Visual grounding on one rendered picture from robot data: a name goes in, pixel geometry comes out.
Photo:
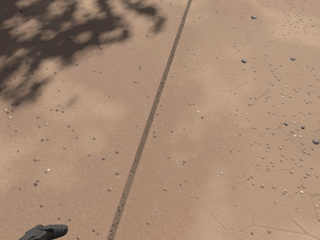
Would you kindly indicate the robot left hand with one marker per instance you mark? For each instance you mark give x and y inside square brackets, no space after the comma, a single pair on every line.
[48,232]

